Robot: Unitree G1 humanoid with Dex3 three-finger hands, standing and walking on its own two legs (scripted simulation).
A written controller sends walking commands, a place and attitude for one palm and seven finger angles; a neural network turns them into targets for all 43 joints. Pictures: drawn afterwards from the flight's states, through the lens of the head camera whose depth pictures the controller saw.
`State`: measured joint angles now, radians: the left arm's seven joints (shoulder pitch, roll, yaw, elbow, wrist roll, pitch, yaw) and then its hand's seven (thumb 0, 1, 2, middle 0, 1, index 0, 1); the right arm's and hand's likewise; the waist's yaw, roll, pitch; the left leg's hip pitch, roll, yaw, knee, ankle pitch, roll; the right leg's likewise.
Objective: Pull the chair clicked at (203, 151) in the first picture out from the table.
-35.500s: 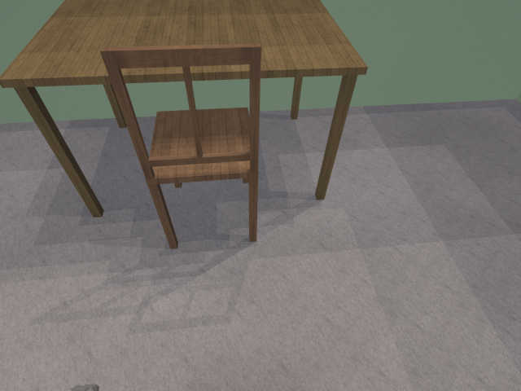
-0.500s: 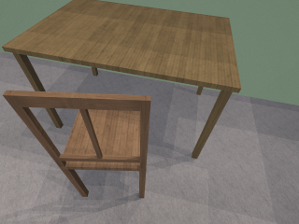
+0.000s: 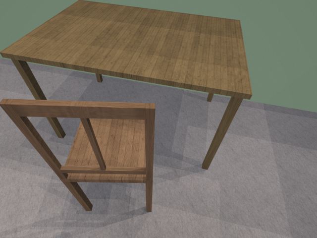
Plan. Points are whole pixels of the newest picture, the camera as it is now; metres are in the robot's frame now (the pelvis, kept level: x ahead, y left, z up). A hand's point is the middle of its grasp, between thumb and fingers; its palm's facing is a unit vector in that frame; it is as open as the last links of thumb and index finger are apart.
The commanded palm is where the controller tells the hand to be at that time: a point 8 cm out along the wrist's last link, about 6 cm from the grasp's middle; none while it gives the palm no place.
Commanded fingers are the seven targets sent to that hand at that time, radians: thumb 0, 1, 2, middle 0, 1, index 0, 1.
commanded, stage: look again from close up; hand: left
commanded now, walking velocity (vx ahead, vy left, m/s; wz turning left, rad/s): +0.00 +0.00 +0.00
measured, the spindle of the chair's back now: (95, 146) +0.40 +0.24 -0.08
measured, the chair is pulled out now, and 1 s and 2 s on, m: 0.19 0.19 0.19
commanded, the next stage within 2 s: none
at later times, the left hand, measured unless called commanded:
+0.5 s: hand out of the picture -0.02 +0.15 -0.18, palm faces +0.02 -0.99 -0.17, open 7.3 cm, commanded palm none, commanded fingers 0.00 0.90 0.90 -0.20 -0.30 -0.20 -0.30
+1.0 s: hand out of the picture -0.04 +0.14 -0.18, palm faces +0.04 -0.99 -0.16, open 7.3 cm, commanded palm none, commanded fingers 0.00 0.90 0.90 -0.20 -0.30 -0.20 -0.30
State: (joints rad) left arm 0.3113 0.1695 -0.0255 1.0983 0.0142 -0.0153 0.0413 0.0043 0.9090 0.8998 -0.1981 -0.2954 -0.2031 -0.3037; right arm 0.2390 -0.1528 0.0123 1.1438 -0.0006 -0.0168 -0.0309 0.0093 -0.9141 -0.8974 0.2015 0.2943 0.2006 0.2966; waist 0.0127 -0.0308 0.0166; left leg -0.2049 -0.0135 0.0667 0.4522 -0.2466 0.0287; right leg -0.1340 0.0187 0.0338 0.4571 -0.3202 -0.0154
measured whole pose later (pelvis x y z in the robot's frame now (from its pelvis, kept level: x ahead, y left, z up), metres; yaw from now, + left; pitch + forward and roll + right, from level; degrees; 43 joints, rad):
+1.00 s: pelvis -0.01 -0.01 +0.00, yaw +0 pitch +0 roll +0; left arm 0.35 0.14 -0.02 1.11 0.01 -0.02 0.04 0.00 0.91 0.90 -0.20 -0.30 -0.20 -0.30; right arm 0.27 -0.13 0.01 1.16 0.00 -0.02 -0.04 0.01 -0.92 -0.90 0.20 0.29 0.20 0.30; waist 0.01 -0.02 0.01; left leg -0.20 0.01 0.05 0.44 -0.22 0.01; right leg -0.13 0.04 0.02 0.44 -0.30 -0.04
